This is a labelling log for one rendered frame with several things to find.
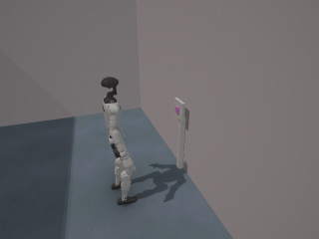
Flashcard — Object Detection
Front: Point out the robot right forearm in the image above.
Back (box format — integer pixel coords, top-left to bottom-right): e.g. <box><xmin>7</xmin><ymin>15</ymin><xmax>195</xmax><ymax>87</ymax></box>
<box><xmin>112</xmin><ymin>130</ymin><xmax>128</xmax><ymax>159</ymax></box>

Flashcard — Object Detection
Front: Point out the robot left foot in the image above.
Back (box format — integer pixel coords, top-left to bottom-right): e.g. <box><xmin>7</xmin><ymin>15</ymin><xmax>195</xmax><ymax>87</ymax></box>
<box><xmin>111</xmin><ymin>181</ymin><xmax>122</xmax><ymax>190</ymax></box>

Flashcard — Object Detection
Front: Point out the right robot thigh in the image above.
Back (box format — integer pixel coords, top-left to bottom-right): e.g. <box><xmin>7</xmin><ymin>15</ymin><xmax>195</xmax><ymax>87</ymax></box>
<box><xmin>113</xmin><ymin>145</ymin><xmax>133</xmax><ymax>179</ymax></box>

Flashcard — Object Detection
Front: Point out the robot right upper arm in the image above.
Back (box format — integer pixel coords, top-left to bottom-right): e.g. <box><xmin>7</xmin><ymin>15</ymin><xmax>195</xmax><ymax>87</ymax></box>
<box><xmin>108</xmin><ymin>104</ymin><xmax>120</xmax><ymax>136</ymax></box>

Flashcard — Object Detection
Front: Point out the robot right hand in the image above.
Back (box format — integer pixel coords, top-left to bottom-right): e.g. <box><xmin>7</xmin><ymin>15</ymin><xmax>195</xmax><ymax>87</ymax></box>
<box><xmin>123</xmin><ymin>157</ymin><xmax>137</xmax><ymax>175</ymax></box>

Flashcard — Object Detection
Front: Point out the robot left hand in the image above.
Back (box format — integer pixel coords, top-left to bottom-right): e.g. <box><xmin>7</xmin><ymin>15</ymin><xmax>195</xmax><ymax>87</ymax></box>
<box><xmin>120</xmin><ymin>128</ymin><xmax>126</xmax><ymax>137</ymax></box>

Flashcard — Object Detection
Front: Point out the button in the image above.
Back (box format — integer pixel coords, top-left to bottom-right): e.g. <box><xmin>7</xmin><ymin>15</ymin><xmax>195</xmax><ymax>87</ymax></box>
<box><xmin>174</xmin><ymin>106</ymin><xmax>179</xmax><ymax>114</ymax></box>

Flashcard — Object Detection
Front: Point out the panel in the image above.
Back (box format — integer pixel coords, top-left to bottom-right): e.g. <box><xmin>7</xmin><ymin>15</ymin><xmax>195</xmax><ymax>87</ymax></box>
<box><xmin>173</xmin><ymin>98</ymin><xmax>186</xmax><ymax>169</ymax></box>

